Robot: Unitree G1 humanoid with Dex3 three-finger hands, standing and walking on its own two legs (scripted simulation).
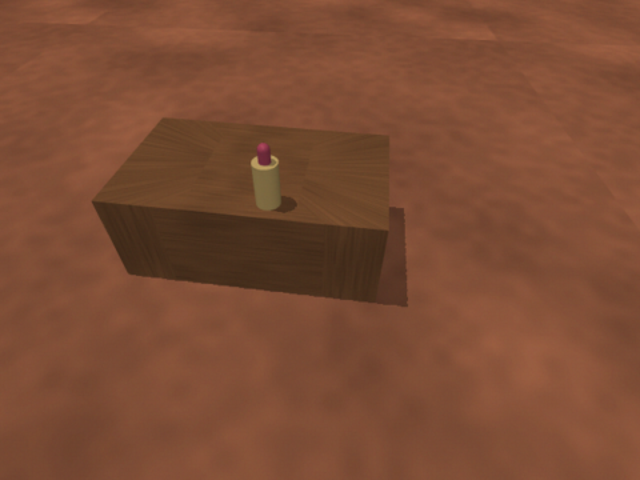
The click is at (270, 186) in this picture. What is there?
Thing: necked bottle
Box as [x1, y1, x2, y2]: [251, 143, 280, 210]
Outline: 260,143 257,147 257,155 251,161 251,168 256,204 258,207 267,210 273,209 280,204 278,161 274,156 272,156 269,153 268,145 265,143
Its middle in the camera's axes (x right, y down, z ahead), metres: -0.17 -0.21 +1.27
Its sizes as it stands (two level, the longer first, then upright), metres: 0.087 0.087 0.230
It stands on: a support 0.39 m high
